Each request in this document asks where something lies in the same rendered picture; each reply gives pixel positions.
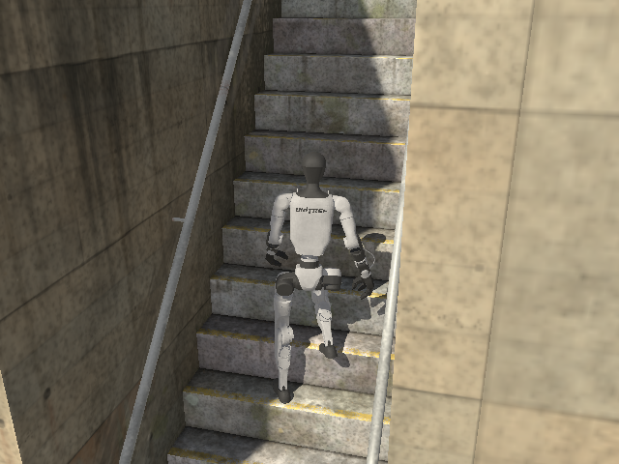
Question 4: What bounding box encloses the left robot upper arm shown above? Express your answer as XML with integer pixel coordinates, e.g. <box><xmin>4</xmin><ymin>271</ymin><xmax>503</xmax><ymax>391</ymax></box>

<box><xmin>268</xmin><ymin>193</ymin><xmax>293</xmax><ymax>245</ymax></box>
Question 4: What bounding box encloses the left robot hand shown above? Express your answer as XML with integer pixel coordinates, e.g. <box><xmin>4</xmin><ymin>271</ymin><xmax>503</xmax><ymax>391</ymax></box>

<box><xmin>265</xmin><ymin>250</ymin><xmax>288</xmax><ymax>267</ymax></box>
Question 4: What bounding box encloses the right robot upper arm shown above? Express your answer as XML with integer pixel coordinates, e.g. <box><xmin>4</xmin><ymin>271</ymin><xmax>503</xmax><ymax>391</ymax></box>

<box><xmin>333</xmin><ymin>195</ymin><xmax>359</xmax><ymax>249</ymax></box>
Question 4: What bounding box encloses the robot left forearm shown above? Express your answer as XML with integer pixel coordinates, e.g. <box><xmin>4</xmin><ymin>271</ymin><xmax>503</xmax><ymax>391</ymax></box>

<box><xmin>266</xmin><ymin>230</ymin><xmax>279</xmax><ymax>255</ymax></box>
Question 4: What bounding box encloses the right robot hand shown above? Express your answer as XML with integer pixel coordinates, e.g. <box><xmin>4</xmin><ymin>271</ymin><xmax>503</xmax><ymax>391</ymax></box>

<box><xmin>352</xmin><ymin>275</ymin><xmax>374</xmax><ymax>300</ymax></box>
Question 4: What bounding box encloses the robot head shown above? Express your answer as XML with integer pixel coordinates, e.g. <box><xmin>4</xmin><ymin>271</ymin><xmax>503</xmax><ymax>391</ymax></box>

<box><xmin>296</xmin><ymin>152</ymin><xmax>329</xmax><ymax>198</ymax></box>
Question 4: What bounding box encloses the right robot thigh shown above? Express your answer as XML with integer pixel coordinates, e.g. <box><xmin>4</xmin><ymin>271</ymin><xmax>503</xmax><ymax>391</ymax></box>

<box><xmin>311</xmin><ymin>268</ymin><xmax>341</xmax><ymax>303</ymax></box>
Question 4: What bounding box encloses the robot right forearm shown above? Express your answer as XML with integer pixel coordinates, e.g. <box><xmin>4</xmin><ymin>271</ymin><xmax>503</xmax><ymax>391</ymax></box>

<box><xmin>350</xmin><ymin>234</ymin><xmax>371</xmax><ymax>278</ymax></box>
